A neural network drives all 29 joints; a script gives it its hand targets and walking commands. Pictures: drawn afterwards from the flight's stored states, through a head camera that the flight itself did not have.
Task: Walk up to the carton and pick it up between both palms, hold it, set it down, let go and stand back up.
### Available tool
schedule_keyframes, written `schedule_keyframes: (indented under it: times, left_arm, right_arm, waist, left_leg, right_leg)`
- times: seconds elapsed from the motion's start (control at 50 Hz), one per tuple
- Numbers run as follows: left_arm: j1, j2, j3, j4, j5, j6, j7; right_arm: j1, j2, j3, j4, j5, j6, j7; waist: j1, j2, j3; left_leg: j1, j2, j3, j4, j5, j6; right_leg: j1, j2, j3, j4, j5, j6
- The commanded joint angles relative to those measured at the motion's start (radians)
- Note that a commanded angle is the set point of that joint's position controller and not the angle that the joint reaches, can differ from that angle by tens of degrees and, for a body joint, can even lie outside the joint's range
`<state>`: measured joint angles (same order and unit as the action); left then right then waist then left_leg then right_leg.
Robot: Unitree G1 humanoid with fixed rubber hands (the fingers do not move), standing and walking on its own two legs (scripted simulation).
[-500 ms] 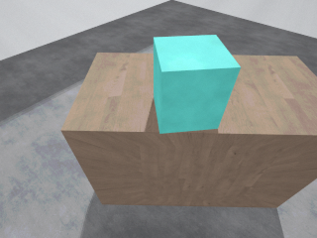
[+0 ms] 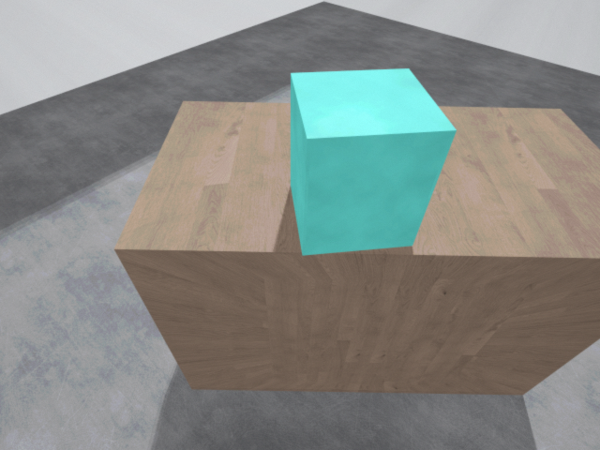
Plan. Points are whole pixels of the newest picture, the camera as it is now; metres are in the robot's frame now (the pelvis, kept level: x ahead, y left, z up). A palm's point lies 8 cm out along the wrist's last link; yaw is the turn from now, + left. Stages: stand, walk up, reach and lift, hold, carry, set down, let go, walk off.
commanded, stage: walk up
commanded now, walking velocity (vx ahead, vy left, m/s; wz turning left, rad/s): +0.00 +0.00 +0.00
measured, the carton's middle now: (354, 163) +0.58 -0.07 +0.08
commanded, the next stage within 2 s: none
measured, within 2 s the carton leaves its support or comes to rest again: neither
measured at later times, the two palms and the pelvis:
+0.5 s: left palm out of the picture +0.06 +0.15 -0.14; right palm out of the picture +0.07 -0.36 -0.15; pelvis +0.08 -0.11 -0.02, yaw +3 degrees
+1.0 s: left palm out of the picture +0.16 +0.15 -0.14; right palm (529, 423) +0.23 -0.34 -0.14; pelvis +0.14 -0.10 -0.01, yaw +5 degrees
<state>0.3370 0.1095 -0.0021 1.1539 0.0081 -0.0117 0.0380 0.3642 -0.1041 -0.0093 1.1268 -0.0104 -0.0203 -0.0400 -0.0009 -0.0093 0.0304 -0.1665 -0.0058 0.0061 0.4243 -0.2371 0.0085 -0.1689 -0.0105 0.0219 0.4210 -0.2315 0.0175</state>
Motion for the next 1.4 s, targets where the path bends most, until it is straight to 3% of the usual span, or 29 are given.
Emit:
schedule_keyframes:
  times: [0.0, 0.02, 0.04, 0.06, 0.08, 0.1, 0.14, 0.26, 0.3, 0.34, 0.36, 0.38, 0.4, 0.42, 0.48, 0.54, 0.6, 0.64, 0.68, 0.7, 0.72, 0.74, 0.76, 0.84, 0.92, 1.2, 1.34, 1.36, 1.38]
  left_arm:
    - [0.088, 0.07, 0.013, -0.004, -0.002, -0.003, 0.002]
    - [0.091, 0.061, 0.008, -0.002, 0.0, -0.004, 0.005]
    - [0.108, 0.209, 0.051, -0.036, 0.048, -0.008, -0.005]
    - [0.036, 0.2, 0.053, -0.064, 0.061, -0.001, -0.013]
    - [-0.028, 0.158, 0.037, -0.106, 0.073, 0.004, -0.019]
    - [-0.055, 0.144, 0.032, -0.134, 0.075, 0.007, -0.025]
    - [0.003, 0.158, 0.037, -0.154, 0.066, 0.005, -0.038]
    - [0.035, 0.157, 0.032, -0.209, 0.043, 0.001, -0.061]
    - [0.094, 0.158, 0.037, -0.197, 0.04, -0.004, -0.054]
    - [0.248, 0.2, 0.055, -0.161, 0.044, -0.012, -0.033]
    - [0.324, 0.252, 0.066, -0.159, 0.049, -0.02, -0.021]
    - [0.347, 0.347, 0.074, -0.184, 0.031, -0.016, -0.009]
    - [0.283, 0.376, 0.078, -0.194, 0.009, -0.006, 0.002]
    - [0.221, 0.348, 0.065, -0.21, 0.001, -0.005, 0.007]
    - [0.127, 0.248, 0.024, -0.228, 0.02, -0.022, -0.001]
    - [0.074, 0.208, 0.005, -0.226, 0.029, -0.042, -0.005]
    - [0.085, 0.229, 0.001, -0.231, 0.022, -0.032, -0.006]
    - [0.088, 0.257, 0.003, -0.24, 0.015, -0.02, -0.004]
    - [0.053, 0.279, 0.003, -0.259, 0.008, -0.008, -0.004]
    - [0.062, 0.257, -0.006, -0.264, 0.006, -0.006, -0.008]
    - [0.095, 0.233, -0.019, -0.267, 0.004, -0.007, -0.01]
    - [0.138, 0.176, -0.033, -0.255, -0.001, 0.0, -0.007]
    - [0.145, 0.151, -0.042, -0.245, 0.001, 0.008, 0.001]
    - [0.088, 0.221, -0.028, -0.239, 0.008, -0.004, -0.001]
    - [0.038, 0.24, -0.024, -0.239, 0.004, -0.01, -0.006]
    - [-0.025, 0.26, -0.031, -0.223, -0.001, -0.002, -0.015]
    - [-0.001, 0.266, -0.033, -0.208, 0.001, -0.006, -0.015]
    - [0.016, 0.281, -0.026, -0.172, 0.008, 0.009, -0.022]
    - [0.05, 0.276, -0.028, -0.155, 0.007, 0.016, -0.021]
  right_arm:
    - [0.088, -0.067, -0.01, -0.002, -0.001, -0.004, -0.002]
    - [0.077, -0.063, -0.012, -0.006, -0.002, -0.004, -0.001]
    - [0.191, -0.166, -0.037, -0.021, -0.05, -0.019, -0.009]
    - [0.254, -0.217, -0.06, -0.007, -0.052, -0.017, -0.019]
    - [0.277, -0.241, -0.069, 0.002, -0.048, -0.013, -0.031]
    - [0.263, -0.227, -0.067, 0.005, -0.047, -0.018, -0.038]
    - [0.197, -0.197, -0.058, -0.026, -0.046, -0.032, -0.035]
    - [0.1, -0.228, -0.058, -0.094, -0.056, -0.044, -0.009]
    - [0.075, -0.257, -0.053, -0.11, -0.058, -0.03, 0.001]
    - [0.092, -0.227, -0.027, -0.12, -0.059, -0.01, 0.009]
    - [0.137, -0.156, 0.002, -0.137, -0.055, -0.01, 0.016]
    - [0.149, -0.109, 0.018, -0.189, -0.039, -0.006, 0.017]
    - [0.146, -0.141, 0.007, -0.211, -0.033, 0.002, 0.01]
    - [0.11, -0.167, 0.005, -0.215, -0.037, 0.004, 0.015]
    - [0.127, -0.178, 0.001, -0.196, -0.046, -0.003, 0.022]
    - [0.141, -0.139, 0.009, -0.188, -0.034, 0.006, 0.017]
    - [0.049, -0.14, 0.014, -0.213, -0.024, 0.013, 0.009]
    - [-0.013, -0.156, 0.012, -0.225, -0.023, 0.019, 0.006]
    - [-0.008, -0.172, 0.006, -0.225, -0.021, 0.017, 0.003]
    - [-0.009, -0.211, -0.002, -0.227, -0.025, 0.014, 0.003]
    - [-0.002, -0.253, -0.01, -0.239, -0.028, 0.008, 0.001]
    - [-0.038, -0.27, -0.013, -0.232, -0.01, 0.01, 0.004]
    - [-0.068, -0.277, -0.011, -0.23, 0.011, 0.014, 0.007]
    - [-0.119, -0.241, 0.015, -0.217, 0.006, 0.019, 0.013]
    - [-0.094, -0.244, 0.016, -0.188, 0.003, 0.011, 0.018]
    - [-0.08, -0.281, 0.025, -0.166, 0.009, 0.012, 0.024]
    - [-0.058, -0.286, 0.021, -0.168, 0.009, 0.013, 0.025]
    - [-0.024, -0.261, 0.03, -0.188, -0.004, 0.0, 0.021]
    - [-0.025, -0.293, 0.029, -0.187, -0.011, -0.001, 0.017]
  waist:
    - [0.005, 0.018, 0.069]
    - [0.0, 0.019, 0.077]
    - [-0.026, 0.019, 0.004]
    - [-0.068, 0.066, 0.084]
    - [-0.093, 0.116, 0.17]
    - [-0.083, 0.083, 0.229]
    - [-0.022, 0.1, 0.189]
    - [0.01, 0.189, 0.154]
    - [0.033, 0.161, 0.138]
    - [0.084, -0.007, 0.117]
    - [0.101, -0.165, 0.056]
    - [0.088, -0.328, 0.036]
    - [0.066, -0.224, 0.095]
    - [0.046, -0.115, 0.165]
    - [-0.006, -0.058, 0.154]
    - [-0.049, -0.104, 0.074]
    - [-0.02, -0.139, 0.029]
    - [-0.006, -0.125, 0.028]
    - [-0.03, -0.112, 0.035]
    - [-0.028, -0.064, 0.02]
    - [-0.021, 0.009, -0.015]
    - [0.006, 0.07, -0.053]
    - [0.016, 0.107, -0.055]
    - [0.017, 0.049, 0.004]
    - [0.0, -0.005, -0.028]
    - [0.0, 0.034, 0.026]
    - [-0.003, 0.03, 0.021]
    - [-0.015, 0.005, 0.023]
    - [-0.012, 0.054, 0.029]
  left_leg:
    - [-0.038, 0.081, -0.075, -0.089, 0.074, 0.024]
    - [-0.053, 0.084, -0.074, -0.085, 0.088, 0.023]
    - [0.06, 0.118, -0.191, -0.09, -0.362, 0.086]
    - [0.115, 0.242, -0.361, -0.195, -0.564, 0.154]
    - [0.116, 0.382, -0.52, -0.264, -0.595, 0.22]
    - [0.074, 0.418, -0.539, -0.283, -0.537, 0.231]
    - [0.031, 0.365, -0.448, -0.267, -0.454, 0.185]
    - [-0.16, 0.231, -0.199, -0.204, -0.354, 0.135]
    - [-0.274, 0.205, -0.15, -0.121, -0.382, 0.117]
    - [-0.355, 0.108, -0.084, 0.144, -0.365, 0.076]
    - [-0.377, 0.033, -0.017, 0.419, -0.31, 0.045]
    - [-0.48, -0.043, -0.006, 0.667, -0.474, 0.015]
    - [-0.497, 0.006, -0.099, 0.769, -0.442, 0.013]
    - [-0.488, 0.044, -0.117, 0.806, -0.358, 0.008]
    - [-0.385, 0.064, -0.097, 0.65, -0.223, -0.001]
    - [-0.213, 0.047, -0.048, 0.461, -0.136, -0.014]
    - [-0.141, 0.019, 0.03, 0.341, -0.039, 0.0]
    - [-0.115, 0.008, 0.051, 0.267, 0.019, 0.014]
    - [-0.033, 0.018, 0.038, 0.117, 0.174, 0.031]
    - [0.03, 0.065, -0.013, 0.103, 0.283, 0.043]
    - [0.09, 0.169, -0.121, 0.086, 0.41, 0.075]
    - [0.043, 0.241, -0.212, 0.044, 0.447, 0.138]
    - [-0.043, 0.254, -0.234, -0.002, 0.376, 0.171]
    - [-0.076, 0.143, -0.131, 0.037, 0.333, 0.084]
    - [-0.037, 0.126, -0.104, 0.068, 0.329, 0.066]
    - [-0.135, 0.117, -0.143, -0.041, 0.026, 0.046]
    - [-0.128, 0.115, -0.15, -0.051, -0.005, 0.041]
    - [-0.131, 0.141, -0.214, -0.094, -0.08, 0.053]
    - [-0.138, 0.162, -0.257, -0.143, -0.155, 0.06]
  right_leg:
    - [-0.035, -0.06, 0.06, -0.07, 0.088, -0.038]
    - [-0.028, -0.062, 0.057, -0.065, 0.111, -0.037]
    - [-0.122, -0.006, -0.006, 0.106, -0.345, -0.035]
    - [-0.34, 0.038, -0.056, 0.247, -0.426, -0.013]
    - [-0.497, -0.002, -0.071, 0.411, -0.383, 0.004]
    - [-0.549, -0.069, -0.003, 0.479, -0.31, 0.011]
    - [-0.5, -0.099, 0.039, 0.523, -0.224, 0.03]
    - [-0.222, -0.066, -0.051, 0.34, -0.118, 0.034]
    - [-0.025, -0.027, -0.116, 0.229, -0.058, 0.021]
    - [0.173, 0.032, -0.149, 0.108, -0.022, 0.011]
    - [0.23, -0.097, 0.015, 0.049, -0.102, -0.004]
    - [0.175, -0.328, 0.445, -0.161, -0.254, -0.083]
    - [0.044, -0.42, 0.618, -0.274, -0.403, -0.153]
    - [-0.029, -0.407, 0.551, -0.263, -0.406, -0.16]
    - [-0.083, -0.295, 0.249, -0.184, -0.088, -0.158]
    - [-0.115, -0.237, 0.039, -0.076, 0.413, -0.163]
    - [-0.071, -0.233, -0.013, 0.027, 0.659, -0.155]
    - [-0.069, -0.243, 0.002, 0.056, 0.612, -0.148]
    - [-0.122, -0.241, 0.008, 0.075, 0.438, -0.13]
    - [-0.16, -0.222, 0.008, 0.091, 0.306, -0.104]
    - [-0.19, -0.187, -0.012, 0.131, 0.119, -0.074]
    - [-0.117, -0.087, -0.071, 0.188, -0.082, -0.039]
    - [-0.046, -0.061, -0.075, 0.192, -0.157, -0.035]
    - [-0.037, -0.117, -0.025, 0.035, 0.022, -0.049]
    - [-0.026, -0.141, -0.019, 0.011, 0.106, -0.068]
    - [-0.032, -0.122, -0.029, -0.036, -0.106, -0.08]
    - [-0.041, -0.119, -0.026, -0.033, -0.123, -0.078]
    - [-0.035, -0.086, -0.061, -0.005, -0.193, -0.065]
    - [-0.055, -0.07, -0.078, 0.012, -0.209, -0.047]
